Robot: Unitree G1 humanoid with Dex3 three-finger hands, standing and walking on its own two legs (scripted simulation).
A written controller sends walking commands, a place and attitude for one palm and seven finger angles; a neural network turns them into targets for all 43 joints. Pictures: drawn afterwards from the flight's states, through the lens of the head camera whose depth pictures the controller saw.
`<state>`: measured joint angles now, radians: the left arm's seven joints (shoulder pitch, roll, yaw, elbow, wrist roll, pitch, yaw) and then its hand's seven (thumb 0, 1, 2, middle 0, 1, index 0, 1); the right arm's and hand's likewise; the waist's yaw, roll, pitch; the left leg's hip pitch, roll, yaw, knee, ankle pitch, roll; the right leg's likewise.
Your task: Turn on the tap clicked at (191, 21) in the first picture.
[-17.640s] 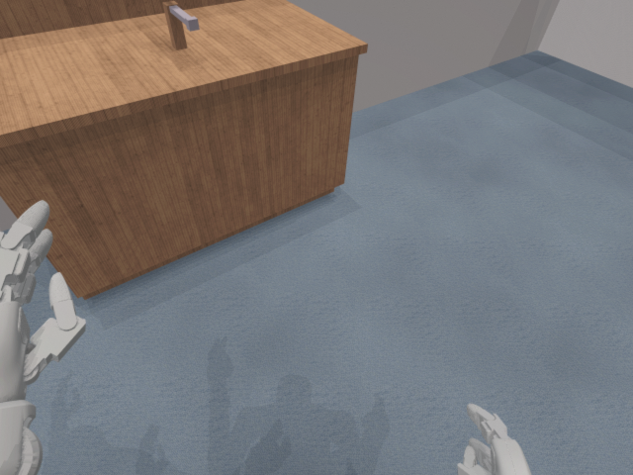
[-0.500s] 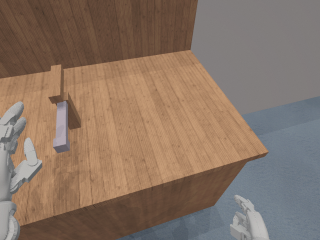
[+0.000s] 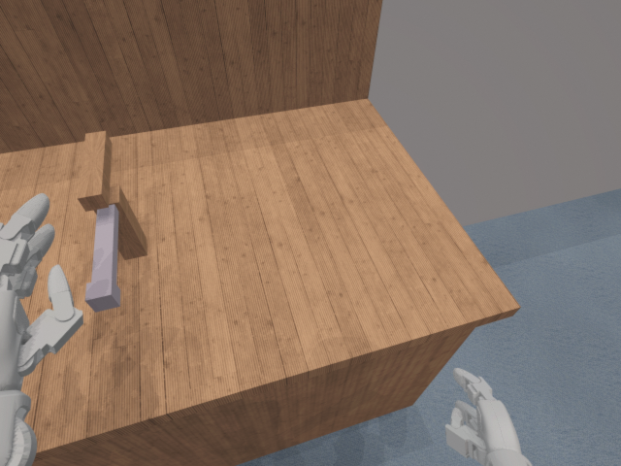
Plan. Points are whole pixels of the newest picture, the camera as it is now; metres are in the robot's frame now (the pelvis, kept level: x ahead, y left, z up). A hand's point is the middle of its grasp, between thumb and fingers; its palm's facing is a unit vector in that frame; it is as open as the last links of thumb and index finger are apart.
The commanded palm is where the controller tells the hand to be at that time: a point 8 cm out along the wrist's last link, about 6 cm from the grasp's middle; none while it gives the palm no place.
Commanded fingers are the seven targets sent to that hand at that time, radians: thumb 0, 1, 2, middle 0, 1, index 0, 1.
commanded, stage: look again from close up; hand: left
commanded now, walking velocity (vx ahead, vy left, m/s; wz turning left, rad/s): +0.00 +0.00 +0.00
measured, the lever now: (103, 295) +0.28 +0.28 +0.08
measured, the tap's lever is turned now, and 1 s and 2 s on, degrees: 0 0 0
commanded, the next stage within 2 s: shuffle to correct the standing spot in 0.26 s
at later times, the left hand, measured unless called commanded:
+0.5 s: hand (32, 320) +0.20 +0.27 +0.16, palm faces +0.39 -0.83 -0.40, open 7.5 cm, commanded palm +0.14 +0.29 +0.17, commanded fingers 0.00 0.90 0.90 -0.20 -0.30 -0.20 -0.30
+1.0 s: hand (89, 383) +0.15 +0.20 +0.17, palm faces +0.27 -0.87 -0.42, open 7.5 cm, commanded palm +0.10 +0.24 +0.17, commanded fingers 0.00 0.90 0.90 -0.20 -0.30 -0.20 -0.30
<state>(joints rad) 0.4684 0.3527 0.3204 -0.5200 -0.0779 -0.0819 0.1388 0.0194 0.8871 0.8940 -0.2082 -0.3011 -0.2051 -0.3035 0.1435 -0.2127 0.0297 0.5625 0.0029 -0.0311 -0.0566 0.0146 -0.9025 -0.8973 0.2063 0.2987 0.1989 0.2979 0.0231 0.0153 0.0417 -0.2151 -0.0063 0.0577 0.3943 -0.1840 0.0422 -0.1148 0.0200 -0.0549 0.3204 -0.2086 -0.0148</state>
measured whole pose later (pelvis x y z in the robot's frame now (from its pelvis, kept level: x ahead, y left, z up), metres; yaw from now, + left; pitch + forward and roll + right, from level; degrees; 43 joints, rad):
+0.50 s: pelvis -0.02 +0.01 -0.01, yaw -1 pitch +0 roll -2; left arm 0.38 0.43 0.42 -0.47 -0.06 -0.24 0.10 0.02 0.88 0.89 -0.22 -0.30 -0.21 -0.30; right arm 0.23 -0.20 0.02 0.57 0.01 -0.15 -0.04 0.02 -0.90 -0.90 0.20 0.30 0.20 0.30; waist 0.04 -0.05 0.09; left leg -0.29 0.00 0.07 0.47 -0.19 0.06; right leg -0.20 0.02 -0.04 0.41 -0.21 0.00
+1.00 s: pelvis -0.07 -0.03 -0.02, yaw -3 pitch +2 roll -1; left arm 0.48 0.42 0.42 -0.64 -0.09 -0.23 0.05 0.02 0.88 0.89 -0.21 -0.30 -0.21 -0.30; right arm 0.23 -0.20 0.00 0.56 0.00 -0.15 -0.03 0.01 -0.90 -0.90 0.21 0.30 0.20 0.30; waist 0.03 -0.06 0.08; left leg -0.36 0.02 0.05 0.69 -0.37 0.00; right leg -0.36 0.05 -0.08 0.52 -0.19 -0.07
